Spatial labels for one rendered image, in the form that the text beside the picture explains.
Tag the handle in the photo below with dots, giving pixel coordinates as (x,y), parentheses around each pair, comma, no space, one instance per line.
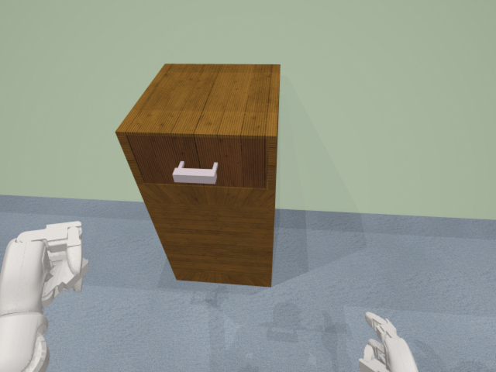
(191,175)

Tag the robot left hand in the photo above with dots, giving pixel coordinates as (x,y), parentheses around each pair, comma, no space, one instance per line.
(27,264)

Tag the robot right hand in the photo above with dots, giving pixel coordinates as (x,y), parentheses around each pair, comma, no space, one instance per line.
(393,356)

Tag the cabinet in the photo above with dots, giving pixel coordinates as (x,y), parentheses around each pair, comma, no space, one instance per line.
(211,234)

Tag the robot left forearm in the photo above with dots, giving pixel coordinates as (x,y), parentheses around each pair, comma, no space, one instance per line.
(22,346)

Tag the drawer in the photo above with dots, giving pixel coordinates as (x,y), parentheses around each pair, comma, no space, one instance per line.
(241,162)

